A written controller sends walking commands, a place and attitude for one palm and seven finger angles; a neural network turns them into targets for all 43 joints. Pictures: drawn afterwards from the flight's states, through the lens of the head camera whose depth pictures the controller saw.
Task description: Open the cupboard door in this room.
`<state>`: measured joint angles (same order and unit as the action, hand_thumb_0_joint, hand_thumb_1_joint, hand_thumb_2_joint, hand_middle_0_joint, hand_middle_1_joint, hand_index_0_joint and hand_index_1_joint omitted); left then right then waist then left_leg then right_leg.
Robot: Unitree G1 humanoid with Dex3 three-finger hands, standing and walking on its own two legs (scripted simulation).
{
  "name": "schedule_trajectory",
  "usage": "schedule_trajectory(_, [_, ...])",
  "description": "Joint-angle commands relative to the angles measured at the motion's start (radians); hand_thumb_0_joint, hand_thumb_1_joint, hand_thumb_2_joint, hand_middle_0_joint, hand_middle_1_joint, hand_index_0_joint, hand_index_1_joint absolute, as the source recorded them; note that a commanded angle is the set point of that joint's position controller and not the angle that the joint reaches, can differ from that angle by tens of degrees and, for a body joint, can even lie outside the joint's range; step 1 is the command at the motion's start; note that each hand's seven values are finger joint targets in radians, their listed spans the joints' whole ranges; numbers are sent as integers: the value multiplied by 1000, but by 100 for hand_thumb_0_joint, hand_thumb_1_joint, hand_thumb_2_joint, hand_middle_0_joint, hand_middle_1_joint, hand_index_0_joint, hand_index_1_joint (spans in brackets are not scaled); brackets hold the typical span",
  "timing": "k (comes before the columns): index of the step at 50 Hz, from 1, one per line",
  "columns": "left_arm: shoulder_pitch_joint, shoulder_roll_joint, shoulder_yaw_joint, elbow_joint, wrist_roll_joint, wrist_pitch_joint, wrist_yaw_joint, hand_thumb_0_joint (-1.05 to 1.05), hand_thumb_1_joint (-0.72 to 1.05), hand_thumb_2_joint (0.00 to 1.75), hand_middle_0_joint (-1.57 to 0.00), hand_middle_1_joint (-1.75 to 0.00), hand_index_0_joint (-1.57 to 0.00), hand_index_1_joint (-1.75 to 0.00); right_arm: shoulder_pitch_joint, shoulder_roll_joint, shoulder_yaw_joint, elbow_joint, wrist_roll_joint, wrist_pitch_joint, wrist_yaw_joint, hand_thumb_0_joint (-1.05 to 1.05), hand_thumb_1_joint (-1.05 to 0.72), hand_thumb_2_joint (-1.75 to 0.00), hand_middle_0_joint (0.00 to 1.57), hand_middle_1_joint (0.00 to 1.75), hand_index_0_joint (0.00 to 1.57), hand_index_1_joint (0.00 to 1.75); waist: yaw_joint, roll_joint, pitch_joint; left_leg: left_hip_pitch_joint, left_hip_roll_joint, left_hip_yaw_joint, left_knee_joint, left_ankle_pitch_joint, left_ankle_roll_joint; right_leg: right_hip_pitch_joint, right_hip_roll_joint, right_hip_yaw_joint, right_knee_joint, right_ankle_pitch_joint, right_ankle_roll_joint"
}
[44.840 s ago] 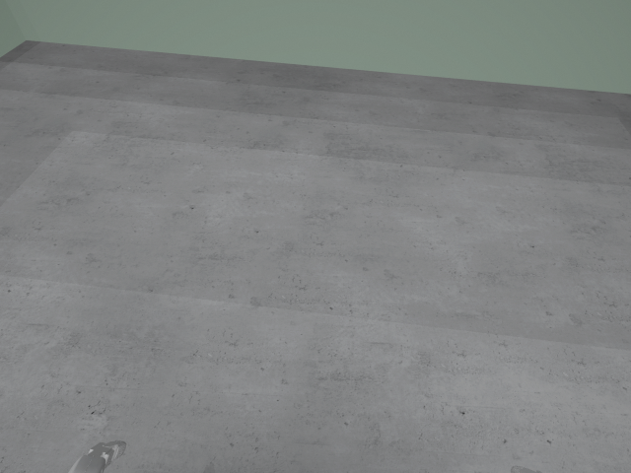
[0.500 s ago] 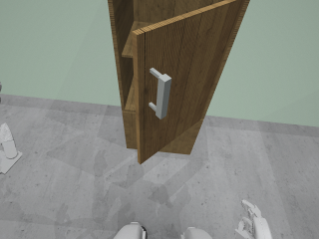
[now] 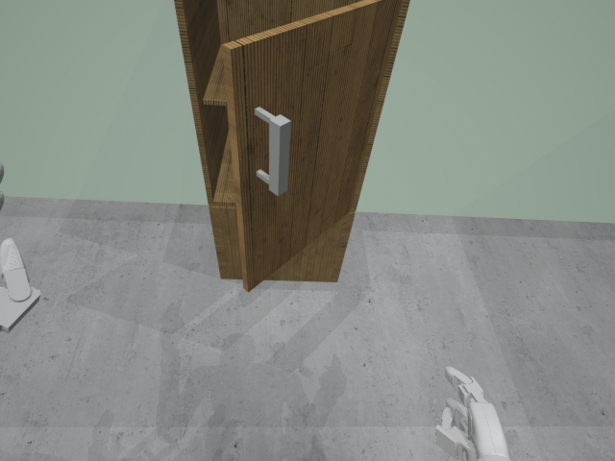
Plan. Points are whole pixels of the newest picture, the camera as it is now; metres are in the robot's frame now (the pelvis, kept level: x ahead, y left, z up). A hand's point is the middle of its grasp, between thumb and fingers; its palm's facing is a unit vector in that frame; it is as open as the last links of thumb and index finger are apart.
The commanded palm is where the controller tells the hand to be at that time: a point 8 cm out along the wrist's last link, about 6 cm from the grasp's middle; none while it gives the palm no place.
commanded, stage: stop stepping back and stand still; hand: left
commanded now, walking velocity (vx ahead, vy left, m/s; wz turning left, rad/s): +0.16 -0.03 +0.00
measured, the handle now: (270, 152) +0.56 +0.09 +0.09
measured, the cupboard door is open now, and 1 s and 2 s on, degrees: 46 46 46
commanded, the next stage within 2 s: let the arm hang, fingers relaxed in 1.00 s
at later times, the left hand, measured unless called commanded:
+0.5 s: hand out of the picture +0.14 +0.26 +0.16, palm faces +0.46 -0.77 -0.43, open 7.4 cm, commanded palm +0.08 +0.30 +0.18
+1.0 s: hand out of the picture +0.12 +0.30 +0.16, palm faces +0.42 -0.77 -0.48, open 7.4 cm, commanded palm +0.06 +0.33 +0.18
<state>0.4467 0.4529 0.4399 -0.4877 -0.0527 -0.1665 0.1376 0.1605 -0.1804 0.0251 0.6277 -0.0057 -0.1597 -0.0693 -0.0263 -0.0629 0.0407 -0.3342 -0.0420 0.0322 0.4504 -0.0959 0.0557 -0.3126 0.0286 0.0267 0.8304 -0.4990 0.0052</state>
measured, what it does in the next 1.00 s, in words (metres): steps on the spot: right foot, then left foot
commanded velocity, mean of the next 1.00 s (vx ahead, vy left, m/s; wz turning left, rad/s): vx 0.06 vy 0.04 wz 0.00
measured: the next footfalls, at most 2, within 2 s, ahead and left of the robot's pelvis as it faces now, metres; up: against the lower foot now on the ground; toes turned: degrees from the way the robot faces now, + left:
right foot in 0.14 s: +0.01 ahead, -0.09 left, +0.00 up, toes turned -1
left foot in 0.48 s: -0.04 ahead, +0.15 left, +0.00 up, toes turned +6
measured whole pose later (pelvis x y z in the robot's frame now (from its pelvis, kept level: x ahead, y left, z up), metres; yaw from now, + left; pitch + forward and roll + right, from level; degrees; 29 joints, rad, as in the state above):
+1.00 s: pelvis -0.07 +0.03 +0.01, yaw +2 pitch -1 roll +0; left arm 0.54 0.39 0.40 -0.47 -0.03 -0.20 0.14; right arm 0.22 -0.18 0.03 0.62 0.00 -0.13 -0.06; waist 0.01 -0.02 0.06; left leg -0.20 0.02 0.07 0.45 -0.24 0.01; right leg -0.25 -0.04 -0.06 0.45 -0.18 0.01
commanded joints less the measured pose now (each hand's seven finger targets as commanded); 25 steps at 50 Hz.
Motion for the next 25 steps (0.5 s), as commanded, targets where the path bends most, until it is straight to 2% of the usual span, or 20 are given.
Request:
schedule_trajectory(1, [191,146,119,-301,10,-60,26,0,90,90,-20,-30,-20,-30,-73,-146,-51,-176,-11,-33,1,0,-90,-90,20,30,20,30,39,318,-132,-102,220,-243,-423,-553,-55,200,37,-88,-80,31,-12])
schedule_trajectory(2, [210,135,109,-311,15,-60,26,0,90,90,-20,-30,-20,-30,-71,-151,-55,-183,-12,-26,3,0,-90,-90,20,30,20,30,41,357,-114,-179,202,-200,-436,-590,-60,268,56,-123,-111,13,-19])
schedule_trajectory(3, [217,166,132,-319,19,-62,29,0,90,90,-20,-30,-20,-30,-74,-153,-59,-190,-14,-21,2,0,-90,-90,20,30,20,30,44,357,-112,-223,186,-172,-416,-598,-52,328,57,-142,-175,12,-25])
schedule_trajectory(4, [227,144,114,-299,20,-61,28,0,90,90,-20,-30,-20,-30,-69,-149,-61,-189,-13,-13,1,0,-90,-90,20,30,20,30,43,338,-95,-246,164,-129,-350,-581,-48,359,48,-148,-268,24,-33])
schedule_trajectory(5, [225,157,117,-283,25,-62,29,0,90,90,-20,-30,-20,-30,-60,-143,-64,-184,-12,-4,-1,0,-90,-90,20,30,20,30,44,244,-97,-217,120,-77,-214,-520,-47,337,11,-107,-397,21,-48])
schedule_trajectory(6, [207,172,120,-277,26,-58,28,0,90,90,-20,-30,-20,-30,-50,-135,-69,-176,-11,8,-3,0,-90,-90,20,30,20,30,39,52,-103,-142,50,-13,73,-417,-54,209,-108,38,-552,-18,-94])
schedule_trajectory(7, [173,199,136,-285,19,-54,27,0,90,90,-20,-30,-20,-30,-51,-138,-74,-169,-8,23,-8,0,-90,-90,20,30,20,30,40,-147,-98,-140,-1,-38,429,-324,-64,11,-335,398,-720,-180,-180])
schedule_trajectory(8, [84,207,154,-297,9,-64,30,0,90,90,-20,-30,-20,-30,-56,-151,-72,-142,-22,24,-12,0,-90,-90,20,30,20,30,36,-107,-58,-214,16,-75,608,-294,-71,-63,-423,460,-752,-124,-220])
schedule_trajectory(9, [-12,237,169,-318,8,-85,28,0,90,90,-20,-30,-20,-30,-34,-160,-74,-117,-30,15,-8,0,-90,-90,20,30,20,30,6,-40,-96,-229,50,-86,682,-236,-82,-49,-423,396,-713,-113,-213])
schedule_trajectory(10, [0,214,164,-209,12,-85,30,0,90,90,-20,-30,-20,-30,-5,-144,-72,-105,-16,2,-10,0,-90,-90,20,30,20,30,-9,-33,-113,-233,72,-81,671,-205,-79,-18,-371,362,-695,-163,-179])
schedule_trajectory(11, [-24,172,123,-137,18,-86,26,0,90,90,-20,-30,-20,-30,4,-140,-68,-104,-16,-3,-12,0,-90,-90,20,30,20,30,-23,-28,-92,-198,93,-63,618,-178,-79,-60,-341,310,-694,-215,-156])
schedule_trajectory(12, [-14,146,101,-72,19,-85,23,0,90,90,-20,-30,-20,-30,1,-147,-73,-99,-11,-4,-21,0,-90,-90,20,30,20,30,-14,6,-61,-165,89,-36,562,-151,-74,-89,-306,245,-686,-188,-132])
schedule_trajectory(13, [-46,128,65,-57,18,-84,17,0,90,90,-20,-30,-20,-30,-19,-155,-75,-100,-4,-7,-28,0,-90,-90,20,30,20,30,-9,13,-33,-139,88,-24,496,-150,-69,-102,-292,208,-676,-157,-117])
schedule_trajectory(14, [-27,126,67,-8,29,-88,21,0,90,90,-20,-30,-20,-30,-18,-158,-72,-90,-7,-16,-37,0,-90,-90,20,30,20,30,7,26,-19,-128,81,4,415,-175,-55,-66,-284,177,-660,-90,-115])
schedule_trajectory(16, [-21,102,38,7,37,-93,28,0,90,90,-20,-30,-20,-30,-12,-152,-68,-88,-4,-31,-44,0,-90,-90,20,30,20,30,27,-20,-20,-99,62,42,261,-227,-35,22,-275,158,-634,17,-98])
schedule_trajectory(18, [-8,103,39,-3,37,-94,33,0,90,90,-20,-30,-20,-30,-14,-151,-70,-91,-2,-43,-47,0,-90,-90,20,30,20,30,38,-106,-38,-50,51,59,135,-253,-21,92,-264,146,-610,87,-81])
schedule_trajectory(20, [6,110,49,-70,36,-92,38,0,90,90,-20,-30,-20,-30,-7,-149,-70,-103,-5,-42,-37,0,-90,-90,20,30,20,30,39,-125,-65,24,44,63,20,-233,-9,126,-253,145,-572,154,-71])
schedule_trajectory(22, [8,136,78,-162,31,-104,41,0,90,90,-20,-30,-20,-30,0,-156,-75,-121,-8,-42,-32,0,-90,-90,20,30,20,30,30,-27,-100,118,74,14,-77,-153,1,139,-200,100,-476,258,-50])
schedule_trajectory(24, [24,154,99,-235,26,-115,43,0,90,90,-20,-30,-20,-30,-10,-176,-83,-145,-5,-38,-28,0,-90,-90,20,30,20,30,35,149,-146,200,168,-91,-72,99,18,120,-114,25,-342,417,-20])
schedule_trajectory(25, [33,162,111,-243,23,-117,42,0,90,90,-20,-30,-20,-30,-11,-182,-82,-152,1,-36,-21,0,-90,-90,20,30,20,30,38,177,-157,202,194,-119,-56,206,16,115,-85,-3,-298,460,-11])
